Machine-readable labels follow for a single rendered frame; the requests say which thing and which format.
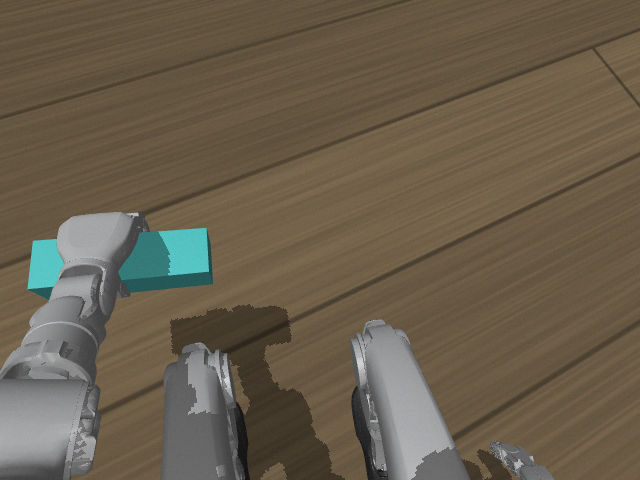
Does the left robot hand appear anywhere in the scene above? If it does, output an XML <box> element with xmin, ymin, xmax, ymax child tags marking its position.
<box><xmin>57</xmin><ymin>212</ymin><xmax>150</xmax><ymax>299</ymax></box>

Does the left robot foot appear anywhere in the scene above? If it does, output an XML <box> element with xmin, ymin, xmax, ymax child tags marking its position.
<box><xmin>234</xmin><ymin>402</ymin><xmax>250</xmax><ymax>480</ymax></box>

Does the right robot hand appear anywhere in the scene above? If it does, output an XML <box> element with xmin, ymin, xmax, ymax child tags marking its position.
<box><xmin>490</xmin><ymin>441</ymin><xmax>555</xmax><ymax>480</ymax></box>

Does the right robot foot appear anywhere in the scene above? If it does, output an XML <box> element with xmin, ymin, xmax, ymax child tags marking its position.
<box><xmin>351</xmin><ymin>386</ymin><xmax>388</xmax><ymax>480</ymax></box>

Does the left robot arm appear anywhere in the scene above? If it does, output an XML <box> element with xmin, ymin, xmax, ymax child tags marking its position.
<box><xmin>0</xmin><ymin>258</ymin><xmax>120</xmax><ymax>480</ymax></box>

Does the carton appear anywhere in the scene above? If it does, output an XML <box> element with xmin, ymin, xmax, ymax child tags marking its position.
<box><xmin>28</xmin><ymin>228</ymin><xmax>213</xmax><ymax>300</ymax></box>

